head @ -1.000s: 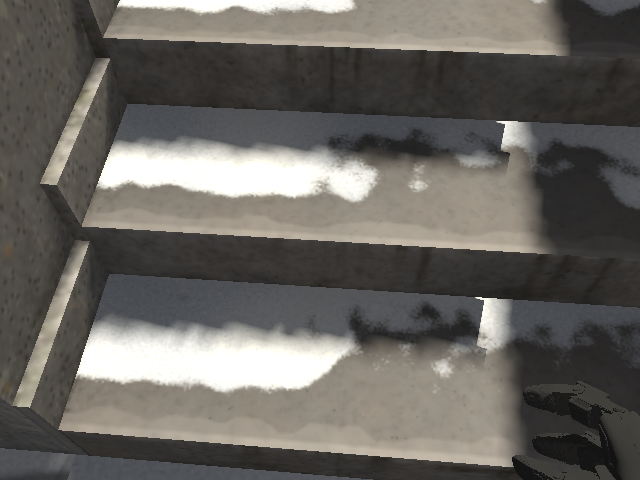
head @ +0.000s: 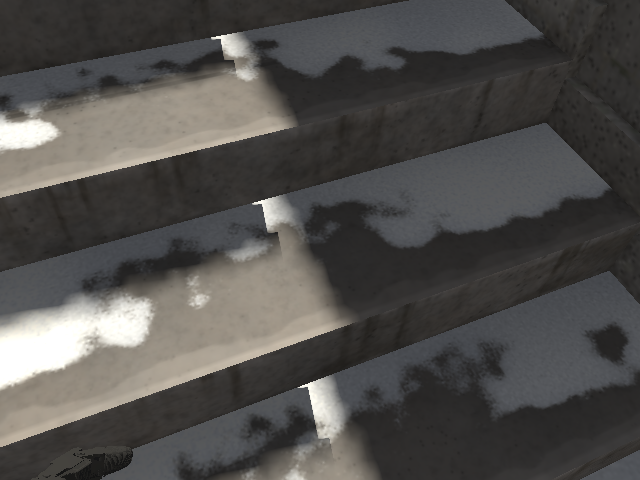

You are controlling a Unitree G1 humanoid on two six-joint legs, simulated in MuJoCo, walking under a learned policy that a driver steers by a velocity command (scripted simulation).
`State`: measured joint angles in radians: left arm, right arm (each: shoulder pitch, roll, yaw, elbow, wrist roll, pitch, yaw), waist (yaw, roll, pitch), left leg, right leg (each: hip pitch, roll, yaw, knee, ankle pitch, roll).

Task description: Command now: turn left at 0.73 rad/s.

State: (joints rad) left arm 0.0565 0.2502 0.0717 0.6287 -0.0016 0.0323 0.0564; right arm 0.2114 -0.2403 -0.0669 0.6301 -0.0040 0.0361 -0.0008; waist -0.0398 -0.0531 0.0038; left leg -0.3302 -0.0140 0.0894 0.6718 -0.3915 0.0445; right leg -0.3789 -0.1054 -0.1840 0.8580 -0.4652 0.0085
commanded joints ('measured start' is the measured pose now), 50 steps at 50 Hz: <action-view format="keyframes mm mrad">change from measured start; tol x32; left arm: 1 -102 48 15 -128 7 -34 -16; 44 572 156 27 234 25 -174 -227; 50 206 -58 -31 52 -33 -77 -121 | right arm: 1 165 -253 -69 -61 -57 -51 3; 37 -571 88 71 -372 -39 16 -36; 44 577 -204 6 5 -91 -24 64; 46 1 -127 -28 12 -39 -80 -7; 50 26 82 67 166 -85 -131 72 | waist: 1 -48 230 -243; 16 83 252 -17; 20 111 -314 -39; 37 56 -42 220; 42 -242 -338 -466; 44 -284 343 -862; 47 42 -119 -172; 50 101 296 -70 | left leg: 1 376 427 -710 -271 947 387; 12 78 93 -501 -377 -83 196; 16 -107 81 -550 -341 2 177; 24 -780 10 -166 1346 78 28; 30 -1099 3 -166 1651 22 58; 36 -1098 29 -69 1311 -170 90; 40 -157 -132 250 564 -199 98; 42 212 -50 -136 296 -58 158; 44 724 349 -1009 -119 832 320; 50 -78 276 -247 -162 555 135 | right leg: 1 -397 124 293 633 -247 90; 12 -256 139 146 188 30 53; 18 371 163 141 -474 165 26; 21 381 -369 924 -701 -227 -156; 32 361 -226 193 -659 5 -44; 38 206 -98 -47 -911 774 -135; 41 418 -216 84 -364 2264 -165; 42 345 -146 101 -36 1974 -120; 44 -284 257 683 915 428 -141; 50 -697 104 479 1311 479 -224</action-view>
